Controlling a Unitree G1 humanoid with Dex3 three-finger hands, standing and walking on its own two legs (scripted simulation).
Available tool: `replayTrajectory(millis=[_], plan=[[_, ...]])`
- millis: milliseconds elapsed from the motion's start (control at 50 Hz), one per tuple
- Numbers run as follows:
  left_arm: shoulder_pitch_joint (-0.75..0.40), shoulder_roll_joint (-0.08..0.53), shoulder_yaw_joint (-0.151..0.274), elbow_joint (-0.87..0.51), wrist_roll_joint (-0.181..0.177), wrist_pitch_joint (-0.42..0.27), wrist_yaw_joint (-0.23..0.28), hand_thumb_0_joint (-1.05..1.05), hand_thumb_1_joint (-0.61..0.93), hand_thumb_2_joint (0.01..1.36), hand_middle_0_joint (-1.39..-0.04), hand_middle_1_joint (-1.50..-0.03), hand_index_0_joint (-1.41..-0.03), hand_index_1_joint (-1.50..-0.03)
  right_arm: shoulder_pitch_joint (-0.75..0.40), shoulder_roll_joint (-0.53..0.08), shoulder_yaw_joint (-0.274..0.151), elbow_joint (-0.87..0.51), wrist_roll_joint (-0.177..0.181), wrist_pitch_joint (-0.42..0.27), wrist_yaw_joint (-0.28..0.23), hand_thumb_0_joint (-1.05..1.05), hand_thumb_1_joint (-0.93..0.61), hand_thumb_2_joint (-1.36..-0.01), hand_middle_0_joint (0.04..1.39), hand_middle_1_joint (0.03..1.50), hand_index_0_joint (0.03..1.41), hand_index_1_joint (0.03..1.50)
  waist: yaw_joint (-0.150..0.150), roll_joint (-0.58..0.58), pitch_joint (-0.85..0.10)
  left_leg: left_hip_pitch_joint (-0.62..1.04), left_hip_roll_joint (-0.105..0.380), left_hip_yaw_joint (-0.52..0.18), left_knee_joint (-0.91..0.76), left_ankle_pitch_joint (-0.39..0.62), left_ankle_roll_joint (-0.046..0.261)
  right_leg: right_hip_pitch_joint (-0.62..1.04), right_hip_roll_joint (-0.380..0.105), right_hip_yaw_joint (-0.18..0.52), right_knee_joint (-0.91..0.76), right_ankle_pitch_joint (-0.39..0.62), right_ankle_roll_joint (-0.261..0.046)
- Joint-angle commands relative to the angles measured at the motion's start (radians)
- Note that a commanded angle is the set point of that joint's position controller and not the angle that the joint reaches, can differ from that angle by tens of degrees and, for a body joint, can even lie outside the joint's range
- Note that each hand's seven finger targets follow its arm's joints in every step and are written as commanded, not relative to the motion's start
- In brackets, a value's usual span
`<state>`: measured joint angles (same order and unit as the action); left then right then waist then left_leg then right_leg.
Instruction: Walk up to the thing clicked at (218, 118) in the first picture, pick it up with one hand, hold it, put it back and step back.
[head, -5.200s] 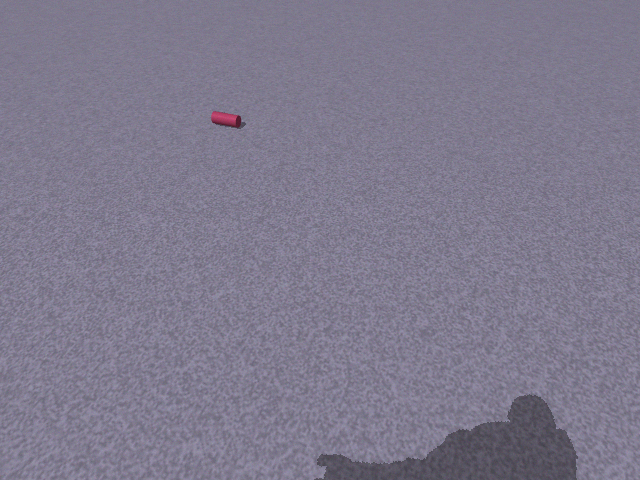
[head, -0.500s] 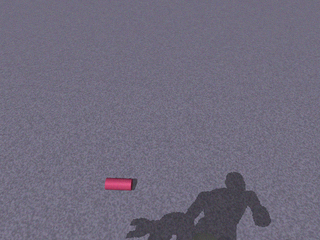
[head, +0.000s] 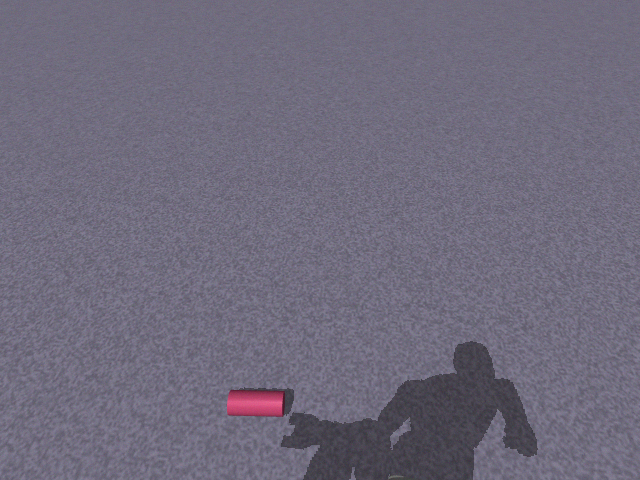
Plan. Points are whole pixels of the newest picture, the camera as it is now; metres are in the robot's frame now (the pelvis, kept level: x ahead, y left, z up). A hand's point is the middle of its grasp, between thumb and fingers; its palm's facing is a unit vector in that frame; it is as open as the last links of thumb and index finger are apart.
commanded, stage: walk up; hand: left
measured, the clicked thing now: (256, 403) +0.46 +0.21 -0.71
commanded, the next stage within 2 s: stand in 1.38 s
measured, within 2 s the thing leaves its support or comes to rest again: neither
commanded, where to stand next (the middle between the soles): +0.09 -0.06 m, yaw +0 degrees
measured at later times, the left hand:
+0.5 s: hand out of the picture +0.11 +0.24 -0.13, palm faces -0.04 -0.94 -0.33, open 7.4 cm
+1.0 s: hand out of the picture +0.14 +0.23 -0.12, palm faces -0.04 -0.95 -0.32, open 7.4 cm
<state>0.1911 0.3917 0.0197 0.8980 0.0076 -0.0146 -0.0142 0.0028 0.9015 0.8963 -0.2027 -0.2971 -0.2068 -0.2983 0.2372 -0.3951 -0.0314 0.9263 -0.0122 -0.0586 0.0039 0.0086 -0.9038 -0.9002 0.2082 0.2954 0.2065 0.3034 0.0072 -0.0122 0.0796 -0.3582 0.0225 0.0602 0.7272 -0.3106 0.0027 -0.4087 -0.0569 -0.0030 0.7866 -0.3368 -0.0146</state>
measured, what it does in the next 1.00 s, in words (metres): stands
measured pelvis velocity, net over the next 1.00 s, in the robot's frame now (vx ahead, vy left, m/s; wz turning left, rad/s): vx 0.04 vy -0.01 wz -0.03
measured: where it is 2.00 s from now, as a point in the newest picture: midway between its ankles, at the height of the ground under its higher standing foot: outside the picture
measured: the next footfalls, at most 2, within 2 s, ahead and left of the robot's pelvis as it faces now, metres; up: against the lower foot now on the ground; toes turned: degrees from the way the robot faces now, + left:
none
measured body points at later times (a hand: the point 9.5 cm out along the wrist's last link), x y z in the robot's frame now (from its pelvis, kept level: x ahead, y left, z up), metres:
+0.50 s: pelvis +0.03 -0.01 +0.03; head +0.04 -0.02 +0.48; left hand +0.12 +0.29 -0.10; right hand +0.13 -0.32 -0.10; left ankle +0.04 +0.12 -0.71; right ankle +0.04 -0.14 -0.71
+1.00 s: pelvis +0.04 -0.01 +0.04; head +0.05 -0.01 +0.49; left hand +0.14 +0.28 -0.09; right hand +0.10 -0.32 -0.09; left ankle +0.04 +0.12 -0.71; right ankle +0.04 -0.14 -0.71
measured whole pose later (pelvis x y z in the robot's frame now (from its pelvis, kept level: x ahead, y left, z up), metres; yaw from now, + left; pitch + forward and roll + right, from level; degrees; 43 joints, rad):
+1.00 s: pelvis +0.04 -0.01 +0.04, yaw -2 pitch -2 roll +0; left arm 0.05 0.35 0.02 1.16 0.00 0.01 -0.03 0.00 0.91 0.90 -0.20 -0.30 -0.20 -0.30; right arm 0.10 -0.36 0.00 1.17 -0.01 -0.03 0.00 0.01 -0.90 -0.90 0.21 0.30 0.21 0.30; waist -0.02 -0.01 0.05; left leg -0.13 0.06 0.08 0.34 -0.18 -0.03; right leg -0.14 -0.01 0.00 0.36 -0.19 0.00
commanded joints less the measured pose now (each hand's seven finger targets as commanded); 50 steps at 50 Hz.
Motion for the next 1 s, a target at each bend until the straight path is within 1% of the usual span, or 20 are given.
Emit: replayTrajectory(millis=[0, 20, 40, 60, 100, 120, 140, 160, 180, 200, 240, 260, 300, 380, 460, 520, 600, 700, 740, 980], plan=[[-0.022, 0.234, 0.072, -0.021, -0.003, 0.018, 0.02, 0.0, 0.9, 0.9, -0.2, -0.3, -0.2, -0.3, -0.04, -0.339, -0.078, -0.051, -0.011, -0.019, -0.032, 0.0, -0.9, -0.9, 0.2, 0.3, 0.2, 0.3, -0.008, 0.099, 0.039, -0.077, 0.369, -0.541, -0.446, -0.205, 0.23, -0.065, -0.003, 0.085, 0.148, -0.197, -0.014], [-0.003, 0.213, 0.071, -0.005, -0.007, 0.017, 0.016, 0.0, 0.9, 0.9, -0.2, -0.3, -0.2, -0.3, -0.071, -0.3, -0.063, -0.048, -0.01, -0.024, -0.035, 0.0, -0.9, -0.9, 0.2, 0.3, 0.2, 0.3, 0.013, 0.092, 0.019, -0.007, 0.313, -0.449, -0.402, -0.107, 0.202, -0.075, -0.004, 0.091, 0.117, -0.16, -0.017], [0.002, 0.199, 0.069, 0.016, -0.01, 0.014, 0.013, 0.0, 0.9, 0.9, -0.2, -0.3, -0.2, -0.3, -0.064, -0.282, -0.054, -0.037, -0.011, -0.03, -0.037, 0.0, -0.9, -0.9, 0.2, 0.3, 0.2, 0.3, 0.012, 0.115, -0.013, 0.065, 0.271, -0.388, -0.359, -0.003, 0.172, -0.078, -0.006, 0.089, 0.075, -0.138, -0.015], [0.011, 0.204, 0.07, 0.034, -0.008, 0.011, 0.012, 0.0, 0.9, 0.9, -0.2, -0.3, -0.2, -0.3, -0.069, -0.289, -0.056, -0.034, -0.007, -0.03, -0.037, 0.0, -0.9, -0.9, 0.2, 0.3, 0.2, 0.3, 0.014, 0.163, -0.041, 0.07, 0.273, -0.344, -0.329, 0.111, 0.162, -0.031, -0.012, 0.051, 0.04, -0.115, -0.016], [0.013, 0.186, 0.067, 0.058, -0.002, 0.001, 0.009, 0.0, 0.9, 0.9, -0.2, -0.3, -0.2, -0.3, -0.097, -0.281, -0.05, -0.027, -0.004, -0.024, -0.031, 0.0, -0.9, -0.9, 0.2, 0.3, 0.2, 0.3, 0.022, 0.166, -0.089, 0.081, 0.24, -0.251, -0.253, 0.267, 0.145, 0.081, 0.004, 0.009, -0.114, -0.046, -0.018], [0.012, 0.184, 0.065, 0.069, 0.0, -0.004, 0.01, 0.0, 0.9, 0.9, -0.2, -0.3, -0.2, -0.3, -0.1, -0.268, -0.044, -0.023, -0.001, -0.018, -0.03, 0.0, -0.9, -0.9, 0.2, 0.3, 0.2, 0.3, 0.026, 0.146, -0.097, 0.058, 0.211, -0.207, -0.222, 0.301, 0.116, 0.151, 0.008, 0.007, -0.205, 0.059, -0.018], [-0.003, 0.198, 0.065, 0.07, 0.004, -0.011, 0.012, 0.0, 0.9, 0.9, -0.2, -0.3, -0.2, -0.3, -0.089, -0.241, -0.034, -0.016, 0.008, -0.015, -0.029, 0.0, -0.9, -0.9, 0.2, 0.3, 0.2, 0.3, 0.022, 0.115, -0.112, 0.041, 0.182, -0.169, -0.19, 0.33, 0.075, 0.211, -0.015, 0.049, -0.241, 0.207, -0.028], [-0.03, 0.227, 0.066, 0.064, 0.005, -0.018, 0.014, 0.0, 0.9, 0.9, -0.2, -0.3, -0.2, -0.3, -0.066, -0.224, -0.027, -0.008, 0.015, -0.015, -0.03, 0.0, -0.9, -0.9, 0.2, 0.3, 0.2, 0.3, 0.001, 0.074, -0.147, 0.039, 0.143, -0.134, -0.162, 0.329, 0.045, 0.256, -0.064, 0.117, -0.243, 0.36, -0.05], [-0.069, 0.236, 0.059, 0.061, -0.003, -0.021, 0.011, 0.0, 0.9, 0.9, -0.2, -0.3, -0.2, -0.3, -0.051, -0.211, -0.027, 0.005, 0.023, -0.015, -0.031, 0.0, -0.9, -0.9, 0.2, 0.3, 0.2, 0.3, -0.027, 0.045, -0.171, 0.095, 0.1, -0.106, -0.2, 0.227, 0.028, 0.207, -0.087, 0.141, -0.219, 0.382, -0.071], [-0.092, 0.219, 0.049, 0.061, -0.013, -0.017, 0.007, 0.0, 0.9, 0.9, -0.2, -0.3, -0.2, -0.3, -0.06, -0.214, -0.027, 0.023, 0.019, -0.015, -0.032, 0.0, -0.9, -0.9, 0.2, 0.3, 0.2, 0.3, -0.028, 0.043, -0.171, 0.156, 0.104, -0.112, -0.241, 0.172, 0.03, 0.16, -0.079, 0.125, -0.208, 0.348, -0.061], [-0.071, 0.201, 0.036, 0.092, -0.016, -0.01, 0.007, 0.0, 0.9, 0.9, -0.2, -0.3, -0.2, -0.3, -0.147, -0.235, -0.027, 0.026, 0.015, -0.013, -0.03, 0.0, -0.9, -0.9, 0.2, 0.3, 0.2, 0.3, 0.007, 0.083, -0.156, 0.151, 0.141, -0.141, -0.256, 0.18, 0.051, 0.173, -0.052, 0.077, -0.223, 0.308, -0.034], [-0.072, 0.207, 0.035, 0.106, -0.012, -0.008, 0.007, 0.0, 0.9, 0.9, -0.2, -0.3, -0.2, -0.3, -0.16, -0.228, -0.024, 0.032, 0.016, -0.009, -0.028, 0.0, -0.9, -0.9, 0.2, 0.3, 0.2, 0.3, 0.005, 0.049, -0.145, 0.144, 0.14, -0.134, -0.251, 0.168, 0.056, 0.175, -0.055, 0.083, -0.249, 0.278, -0.038], [-0.102, 0.212, 0.031, 0.115, -0.01, -0.011, 0.007, 0.0, 0.9, 0.9, -0.2, -0.3, -0.2, -0.3, -0.153, -0.217, -0.016, 0.054, 0.018, -0.006, -0.027, 0.0, -0.9, -0.9, 0.2, 0.3, 0.2, 0.3, -0.012, 0.009, -0.146, 0.174, 0.122, -0.107, -0.255, 0.181, 0.047, 0.177, -0.071, 0.109, -0.293, 0.297, -0.046], [-0.125, 0.206, 0.026, 0.148, -0.012, -0.01, 0.008, 0.0, 0.9, 0.9, -0.2, -0.3, -0.2, -0.3, -0.188, -0.206, -0.009, 0.095, 0.021, 0.0, -0.021, 0.0, -0.9, -0.9, 0.2, 0.3, 0.2, 0.3, -0.009, 0.001, -0.126, 0.2, 0.111, -0.091, -0.296, 0.163, 0.035, 0.177, -0.078, 0.121, -0.358, 0.265, -0.038], [-0.172, 0.2, 0.027, 0.168, -0.007, -0.011, 0.008, 0.0, 0.9, 0.9, -0.2, -0.3, -0.2, -0.3, -0.201, -0.198, -0.004, 0.129, 0.014, 0.006, -0.017, 0.0, -0.9, -0.9, 0.2, 0.3, 0.2, 0.3, -0.02, -0.04, -0.113, 0.215, 0.105, -0.075, -0.33, 0.147, 0.024, 0.191, -0.086, 0.127, -0.433, 0.223, -0.029], [-0.184, 0.189, 0.029, 0.18, -0.008, -0.008, 0.006, 0.0, 0.9, 0.9, -0.2, -0.3, -0.2, -0.3, -0.211, -0.194, -0.003, 0.151, 0.009, 0.008, -0.015, 0.0, -0.9, -0.9, 0.2, 0.3, 0.2, 0.3, -0.014, -0.03, -0.091, 0.238, 0.104, -0.073, -0.366, 0.133, 0.016, 0.173, -0.081, 0.132, -0.476, 0.155, -0.025], [-0.189, 0.182, 0.035, 0.194, -0.007, -0.006, 0.004, 0.0, 0.9, 0.9, -0.2, -0.3, -0.2, -0.3, -0.219, -0.191, -0.005, 0.169, 0.004, 0.005, -0.016, 0.0, -0.9, -0.9, 0.2, 0.3, 0.2, 0.3, -0.008, -0.012, -0.107, 0.24, 0.112, -0.074, -0.402, 0.169, 0.01, 0.226, -0.073, 0.114, -0.483, 0.191, -0.019], [-0.195, 0.173, 0.039, 0.196, -0.007, -0.004, 0.003, 0.0, 0.9, 0.9, -0.2, -0.3, -0.2, -0.3, -0.211, -0.186, -0.005, 0.174, 0.006, -0.001, -0.02, 0.0, -0.9, -0.9, 0.2, 0.3, 0.2, 0.3, -0.008, 0.001, -0.145, 0.261, 0.122, -0.07, -0.419, 0.242, 0.006, 0.279, -0.076, 0.1, -0.472, 0.299, -0.016], [-0.188, 0.166, 0.036, 0.197, -0.008, -0.001, 0.003, 0.0, 0.9, 0.9, -0.2, -0.3, -0.2, -0.3, -0.222, -0.181, -0.003, 0.169, 0.004, 0.0, -0.02, 0.0, -0.9, -0.9, 0.2, 0.3, 0.2, 0.3, -0.001, 0.011, -0.12, 0.255, 0.118, -0.068, -0.427, 0.221, 0.005, 0.259, -0.071, 0.101, -0.485, 0.28, -0.01], [-0.195, 0.163, 0.037, 0.194, -0.003, 0.005, 0.003, 0.0, 0.9, 0.9, -0.2, -0.3, -0.2, -0.3, -0.192, -0.185, -0.009, 0.175, 0.001, 0.003, -0.023, 0.0, -0.9, -0.9, 0.2, 0.3, 0.2, 0.3, -0.014, 0.007, -0.121, 0.253, 0.123, -0.071, -0.447, 0.214, 0.009, 0.277, -0.065, 0.094, -0.489, 0.274, -0.009]])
